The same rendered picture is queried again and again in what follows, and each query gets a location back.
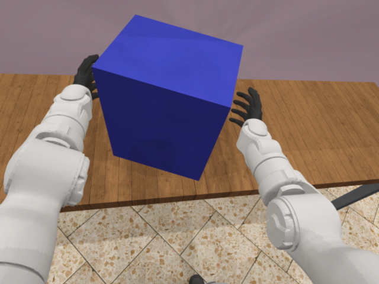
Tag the robot right upper arm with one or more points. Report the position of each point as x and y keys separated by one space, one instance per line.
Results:
x=308 y=228

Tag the robot right hand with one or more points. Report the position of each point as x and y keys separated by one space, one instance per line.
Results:
x=253 y=109

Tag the robot right forearm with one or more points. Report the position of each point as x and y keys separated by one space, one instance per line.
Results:
x=269 y=166

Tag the robot left hand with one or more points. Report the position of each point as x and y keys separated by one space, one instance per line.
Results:
x=85 y=75

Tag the robot left forearm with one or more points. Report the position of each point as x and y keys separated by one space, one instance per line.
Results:
x=65 y=124

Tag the table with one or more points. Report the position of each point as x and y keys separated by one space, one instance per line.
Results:
x=328 y=131

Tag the carton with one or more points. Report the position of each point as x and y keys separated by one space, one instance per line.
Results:
x=165 y=93

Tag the robot left upper arm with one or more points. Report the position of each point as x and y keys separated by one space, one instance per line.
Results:
x=48 y=177

